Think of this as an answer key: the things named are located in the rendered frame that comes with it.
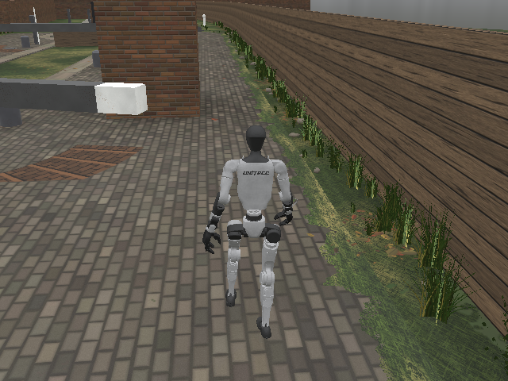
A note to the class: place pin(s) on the right robot upper arm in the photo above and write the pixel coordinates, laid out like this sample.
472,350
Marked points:
283,180

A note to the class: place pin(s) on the robot left hand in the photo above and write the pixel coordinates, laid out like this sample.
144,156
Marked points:
206,240

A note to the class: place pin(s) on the humanoid robot head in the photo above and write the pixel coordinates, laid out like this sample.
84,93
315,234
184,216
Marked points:
255,136

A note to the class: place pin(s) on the robot right hand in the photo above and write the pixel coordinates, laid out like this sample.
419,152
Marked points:
282,214

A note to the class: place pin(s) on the left robot forearm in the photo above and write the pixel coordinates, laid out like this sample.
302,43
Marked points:
215,216

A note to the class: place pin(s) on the left robot upper arm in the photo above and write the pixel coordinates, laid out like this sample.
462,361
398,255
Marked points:
226,180

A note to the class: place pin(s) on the right robot foot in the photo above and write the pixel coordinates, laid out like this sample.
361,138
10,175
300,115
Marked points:
265,331

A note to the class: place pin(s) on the right robot forearm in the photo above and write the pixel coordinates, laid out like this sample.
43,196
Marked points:
287,206

